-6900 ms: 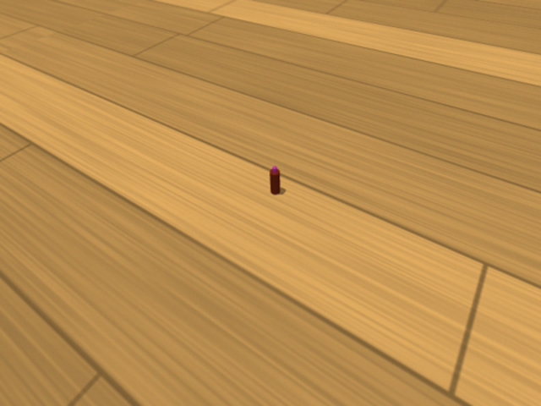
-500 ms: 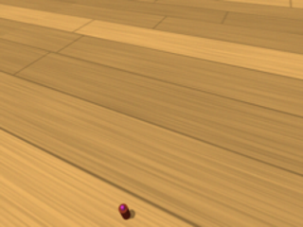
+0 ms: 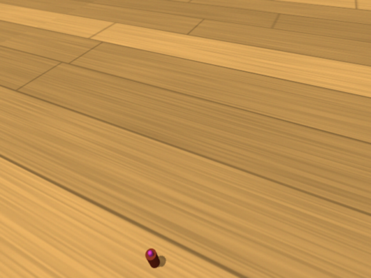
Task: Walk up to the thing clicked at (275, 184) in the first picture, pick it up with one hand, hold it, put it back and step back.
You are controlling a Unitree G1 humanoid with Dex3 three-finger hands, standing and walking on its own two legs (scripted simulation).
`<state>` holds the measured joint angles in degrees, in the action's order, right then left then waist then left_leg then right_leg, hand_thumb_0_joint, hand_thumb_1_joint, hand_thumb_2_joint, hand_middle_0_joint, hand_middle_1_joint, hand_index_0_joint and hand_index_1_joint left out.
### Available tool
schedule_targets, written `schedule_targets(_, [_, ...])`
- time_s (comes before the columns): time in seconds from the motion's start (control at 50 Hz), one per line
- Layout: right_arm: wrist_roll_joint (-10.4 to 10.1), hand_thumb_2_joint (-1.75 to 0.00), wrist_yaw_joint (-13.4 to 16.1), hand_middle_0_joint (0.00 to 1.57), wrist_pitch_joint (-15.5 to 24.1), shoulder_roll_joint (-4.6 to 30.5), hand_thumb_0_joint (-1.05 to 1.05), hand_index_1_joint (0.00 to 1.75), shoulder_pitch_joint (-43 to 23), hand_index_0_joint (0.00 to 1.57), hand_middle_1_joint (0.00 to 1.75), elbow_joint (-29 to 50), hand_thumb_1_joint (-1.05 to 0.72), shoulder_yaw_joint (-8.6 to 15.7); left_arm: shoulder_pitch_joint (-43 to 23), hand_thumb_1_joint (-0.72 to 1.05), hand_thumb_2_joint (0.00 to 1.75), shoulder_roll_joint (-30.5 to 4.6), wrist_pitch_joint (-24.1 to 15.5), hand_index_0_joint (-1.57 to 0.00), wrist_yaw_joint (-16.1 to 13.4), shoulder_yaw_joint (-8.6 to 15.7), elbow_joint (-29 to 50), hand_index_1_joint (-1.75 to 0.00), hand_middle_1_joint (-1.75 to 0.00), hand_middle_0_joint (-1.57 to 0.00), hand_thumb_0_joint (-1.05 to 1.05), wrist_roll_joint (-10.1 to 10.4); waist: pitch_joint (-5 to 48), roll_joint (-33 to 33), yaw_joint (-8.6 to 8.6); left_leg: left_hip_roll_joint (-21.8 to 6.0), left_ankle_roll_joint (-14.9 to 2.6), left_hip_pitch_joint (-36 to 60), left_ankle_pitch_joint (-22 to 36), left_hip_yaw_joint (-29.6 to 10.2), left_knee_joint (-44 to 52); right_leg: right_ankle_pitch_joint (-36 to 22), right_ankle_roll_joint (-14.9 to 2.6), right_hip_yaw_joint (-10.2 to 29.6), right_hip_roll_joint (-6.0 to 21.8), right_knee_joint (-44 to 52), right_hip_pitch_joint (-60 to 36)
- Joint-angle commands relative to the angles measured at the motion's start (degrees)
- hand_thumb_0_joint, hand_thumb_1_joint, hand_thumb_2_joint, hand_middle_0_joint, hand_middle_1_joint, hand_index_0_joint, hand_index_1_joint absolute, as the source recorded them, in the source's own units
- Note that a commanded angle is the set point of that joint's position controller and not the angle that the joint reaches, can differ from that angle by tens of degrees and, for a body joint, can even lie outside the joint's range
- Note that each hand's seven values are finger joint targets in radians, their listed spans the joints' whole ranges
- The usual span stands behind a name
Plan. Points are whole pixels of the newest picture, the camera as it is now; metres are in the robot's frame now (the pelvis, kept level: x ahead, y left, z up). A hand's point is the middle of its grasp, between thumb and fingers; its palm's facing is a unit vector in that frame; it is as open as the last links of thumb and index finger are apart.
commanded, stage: stand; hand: left
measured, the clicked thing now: (152, 257) +0.36 +0.21 -0.70
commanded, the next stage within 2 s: go down in 0.24 s
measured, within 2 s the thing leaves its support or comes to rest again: neither
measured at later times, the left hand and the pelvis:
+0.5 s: hand out of the picture +0.13 +0.25 -0.16, palm faces +0.07 -0.95 -0.32, open 9.1 cm; pelvis -0.01 +0.00 -0.01, yaw +1 degrees
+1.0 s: hand out of the picture +0.14 +0.28 -0.20, palm faces +0.07 -0.95 -0.31, open 17.0 cm; pelvis -0.01 +0.01 -0.08, yaw +0 degrees
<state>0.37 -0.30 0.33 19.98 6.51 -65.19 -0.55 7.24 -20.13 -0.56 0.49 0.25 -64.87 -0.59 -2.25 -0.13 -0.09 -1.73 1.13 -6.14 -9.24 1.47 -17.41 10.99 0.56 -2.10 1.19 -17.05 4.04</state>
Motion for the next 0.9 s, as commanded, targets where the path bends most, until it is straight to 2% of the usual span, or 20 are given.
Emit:
schedule_targets(0.0, [0.2,-0.9,0.7,0.2,1.5,12.3,0.0,0.3,-2.3,0.2,0.3,3.3,-0.9,2.2,-1.9,0.9,0.9,-12.4,-1.2,-0.2,-1.0,2.1,2.9,-0.3,-0.3,-0.2,0.0,0.1,2.9,-0.4,0.1,-6.5,-2.08,1.4,7.4,-5.5,2.4,-7.2,-1.58,5.5,7.2,3.0,1.2])
schedule_targets(0.16, [0.2,-0.9,0.8,0.2,1.5,12.5,0.0,0.3,-2.2,0.2,0.3,3.6,-0.9,2.3,-2.0,0.9,0.9,-12.3,-1.3,-0.2,-1.1,2.1,3.1,-0.3,-0.3,-0.2,0.0,0.1,3.5,-0.1,0.12,-6.7,-2.07,1.9,10.6,-5.5,1.9,-9.6,-1.5,5.2,7.2,2.5,0.8])
schedule_targets(0.3, [0.2,-0.9,0.9,0.2,1.6,12.3,0.0,0.3,-2.4,0.2,0.3,3.7,-0.9,2.3,-1.9,0.9,0.9,-12.3,-1.1,-0.2,-1.0,2.2,3.2,-0.3,-0.3,-0.2,0.0,0.0,3.7,-0.3,0.22,-6.7,-2.18,2.2,10.0,-5.1,1.7,-9.8,-1.73,5.5,7.5,2.6,0.4])
schedule_targets(0.32, [0.2,-0.9,0.9,0.21,1.6,12.3,0.0,0.29,-2.4,0.2,0.29,3.7,-0.94,2.3,-2.1,0.82,0.82,-12.6,-1.1,-0.12,-1.0,2.3,3.2,-0.22,-0.22,-0.12,0.0,0.0,4.2,-0.2,0.17,-6.8,-2.11,2.5,10.8,-5.3,1.8,-10.1,-1.79,5.4,7.4,2.1,0.3])
schedule_targets(0.34, [-3.9,-0.92,2.1,0.2,4.1,3.3,0.0,0.3,-0.6,0.2,0.3,19.5,-0.98,0.5,-22.2,0.74,0.74,-3.0,-6.5,-0.04,-2.1,2.5,23.3,-0.14,-0.14,-0.04,0.0,3.3,-1.7,-1.6,-6.95,1.6,-1.63,-5.4,0.1,1.4,-1.7,-4.6,-1.25,0.9,-1.1,-1.7,14.3])
schedule_targets(0.36, [-3.9,-0.92,2.7,0.2,4.0,4.9,0.0,0.3,2.5,0.2,0.3,16.4,-0.97,0.5,-28.5,0.66,0.66,-5.5,-5.8,-0.03,-2.2,3.2,19.0,-0.06,-0.06,-0.02,0.0,3.0,0.7,0.1,-5.21,1.6,-1.84,-5.2,-1.4,1.0,-2.6,-2.9,-1.17,0.3,-1.1,-2.2,11.6])
schedule_targets(0.38, [-3.8,-0.92,2.9,0.2,3.3,6.3,0.0,0.3,4.0,0.2,0.3,15.9,-0.98,1.1,-18.4,0.58,0.58,-9.3,-3.2,-0.03,-2.5,6.1,8.3,-0.04,-0.04,-0.03,0.0,2.1,-1.1,2.6,-4.1,2.0,-2.08,-7.9,-3.1,1.1,-3.9,-0.1,-1.47,-0.3,-1.4,-2.6,12.1])
schedule_targets(0.4, [-3.7,-0.92,2.8,0.2,2.7,6.4,0.0,0.3,4.7,0.2,0.3,17.3,-0.98,2.0,-13.9,0.5,0.5,-10.4,-2.2,-0.03,-1.8,7.8,5.3,-0.07,-0.07,-0.02,0.0,1.6,-0.1,2.9,-2.25,1.8,-2.08,-9.8,-1.5,1.3,-6.0,-0.4,-1.45,-0.5,-1.4,-4.4,13.0])
schedule_targets(0.42, [-3.2,-0.92,3.1,0.2,2.8,6.5,0.0,0.3,5.1,0.2,0.3,18.8,-0.98,2.9,-17.5,0.42,0.42,-12.8,-2.2,-0.03,-1.3,8.7,7.8,-0.05,-0.05,-0.03,0.0,0.5,4.0,3.2,-2.01,2.0,-2.14,-9.9,0.4,1.2,-7.8,-1.8,-1.42,-0.3,-1.3,-6.0,13.2])
schedule_targets(0.44, [-3.1,-0.92,3.4,0.2,3.1,6.4,0.0,0.3,6.6,0.2,0.3,19.7,-0.97,3.7,-18.9,0.34,0.34,-16.2,-2.8,-0.04,-1.0,11.1,10.1,-0.06,-0.06,-0.04,0.0,-0.2,8.8,1.5,-1.19,2.1,-2.08,-9.3,2.1,1.1,-9.3,-4.2,-1.24,0.3,-0.8,-7.7,12.1])
schedule_targets(0.48, [-1.9,-0.91,2.8,0.2,3.4,5.6,0.0,0.3,8.6,0.2,0.3,21.2,-0.95,4.6,-9.9,0.18,0.19,-13.8,-1.3,-0.06,0.6,12.2,3.3,-0.06,-0.06,-0.05,0.0,-2.5,12.3,2.6,-0.78,2.5,-2.1,-13.2,4.9,0.6,-14.1,-7.5,-1.19,0.5,-0.6,-12.3,13.1])
schedule_targets(0.52, [-1.6,-0.91,2.4,0.2,3.4,5.7,0.0,0.3,8.7,0.2,0.3,24.0,-0.94,5.7,-5.9,0.06,0.15,-15.2,-0.4,-0.06,1.6,15.2,7.2,-0.05,-0.05,-0.05,0.0,-3.8,18.1,-1.7,1.75,2.9,-1.51,-13.0,8.2,0.6,-16.3,-9.6,-1.85,0.7,-0.7,-15.3,12.1])
schedule_targets(0.56, [-1.7,-0.9,2.3,0.2,3.2,4.9,0.0,0.3,8.0,0.2,0.3,26.4,-0.92,5.4,-4.8,-0.02,0.12,-13.6,1.1,-0.07,1.8,15.4,7.9,-0.04,-0.05,-0.06,0.0,-3.8,17.0,-2.7,1.92,3.0,-1.2,-15.3,7.9,0.4,-17.5,-8.4,-1.97,0.5,-0.9,-16.7,14.2])
schedule_targets(0.6, [-1.8,-0.9,1.9,0.2,3.4,4.4,0.0,0.3,6.6,0.2,0.3,28.4,-0.91,5.2,-7.7,-0.13,0.1,-11.9,2.1,-0.08,2.3,14.3,10.1,-0.05,-0.05,-0.07,0.0,-3.8,14.1,-2.2,0.62,2.5,-1.17,-19.4,5.1,0.0,-20.1,-5.0,-2.0,0.2,-1.2,-18.8,19.1])
schedule_targets(0.66, [-1.9,-0.9,1.5,0.2,4.2,4.3,0.0,0.3,5.7,0.2,0.3,31.5,-0.89,5.7,-5.5,-0.3,0.07,-13.7,2.3,-0.08,3.2,16.9,14.9,-0.06,-0.06,-0.08,0.0,-3.3,14.5,-2.3,0.99,1.9,-1.16,-24.4,-0.1,-0.5,-24.3,1.1,-2.21,-0.2,-1.6,-23.3,25.0])
schedule_targets(0.7, [-1.9,-0.89,1.5,0.2,4.8,4.5,0.0,0.3,6.2,0.2,0.3,33.5,-0.88,6.1,-2.4,-0.39,0.06,-12.9,2.2,-0.08,4.1,17.8,17.5,-0.07,-0.08,-0.08,0.0,-2.8,16.3,-1.9,0.42,1.4,-1.33,-26.0,-1.9,-0.9,-26.6,2.7,-2.19,-0.2,-1.6,-26.3,27.7])
schedule_targets(0.72, [-2.0,-0.89,1.6,0.2,5.3,3.9,0.0,0.3,6.3,0.2,0.3,34.2,-0.87,6.0,-5.6,-0.41,0.07,-12.5,1.6,-0.09,4.7,16.4,24.7,-0.08,-0.09,-0.08,0.0,-2.6,17.3,-4.0,0.33,1.4,-1.23,-26.4,-2.5,-1.0,-27.7,3.3,-2.21,-0.1,-1.5,-27.6,29.4])
schedule_targets(0.74, [-1.9,-0.89,1.9,0.2,5.5,4.1,0.0,0.3,6.6,0.2,0.3,34.9,-0.87,6.3,-2.8,-0.46,0.05,-13.1,2.0,-0.09,4.7,17.8,24.2,-0.08,-0.09,-0.08,0.0,-2.4,18.6,-2.7,-0.18,1.2,-1.43,-26.6,-2.8,-1.2,-28.5,3.4,-2.07,-0.1,-1.5,-28.2,29.8])
schedule_targets(0.78, [-2.1,-0.89,2.3,0.2,6.1,3.6,0.0,0.3,6.8,0.2,0.3,36.0,-0.87,6.2,-4.1,-0.5,0.04,-12.0,2.3,-0.08,5.1,16.6,31.3,-0.07,-0.08,-0.08,0.0,-1.9,19.7,-3.1,-0.96,1.1,-1.52,-27.4,-2.5,-1.4,-30.3,2.7,-1.84,0.1,-1.3,-29.8,31.5])
schedule_targets(0.88, [-1.8,-0.89,3.3,0.2,7.5,3.9,0.0,0.3,7.3,0.2,0.3,37.3,-0.86,6.3,2.2,-0.57,0.03,-12.3,5.3,-0.09,5.0,18.0,37.8,-0.07,-0.07,-0.09,0.0,-1.6,21.6,-3.4,-1.68,0.0,-1.46,-27.4,-0.3,-2.5,-32.7,2.1,-1.64,-0.5,-1.7,-33.2,34.3])
